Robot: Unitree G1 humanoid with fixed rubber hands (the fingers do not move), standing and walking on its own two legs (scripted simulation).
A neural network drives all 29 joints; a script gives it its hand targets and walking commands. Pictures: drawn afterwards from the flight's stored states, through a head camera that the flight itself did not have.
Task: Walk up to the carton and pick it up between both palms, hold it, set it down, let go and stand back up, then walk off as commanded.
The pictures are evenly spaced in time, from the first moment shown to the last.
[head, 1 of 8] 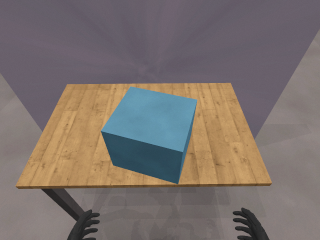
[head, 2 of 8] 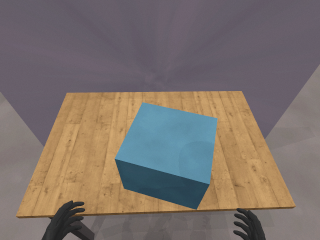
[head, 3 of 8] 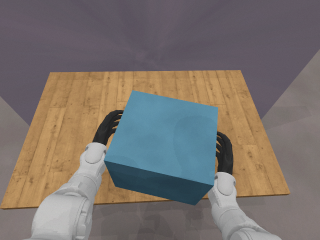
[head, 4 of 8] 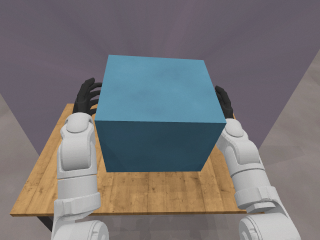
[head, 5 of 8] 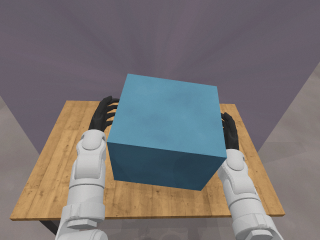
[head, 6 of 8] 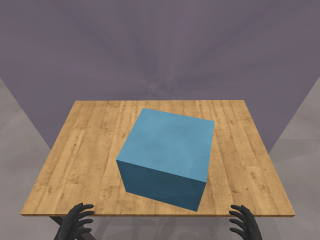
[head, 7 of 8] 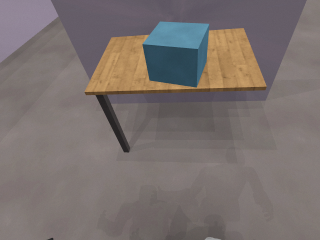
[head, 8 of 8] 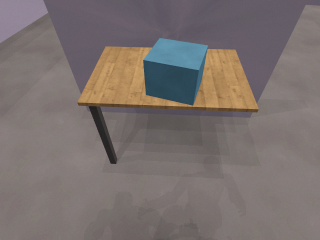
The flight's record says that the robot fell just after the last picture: no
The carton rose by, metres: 0.22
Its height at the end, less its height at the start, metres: +0.00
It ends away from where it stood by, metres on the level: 0.01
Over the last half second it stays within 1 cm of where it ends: yes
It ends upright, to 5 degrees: yes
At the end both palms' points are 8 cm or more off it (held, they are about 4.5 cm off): yes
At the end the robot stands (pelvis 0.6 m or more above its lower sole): yes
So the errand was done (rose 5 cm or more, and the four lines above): yes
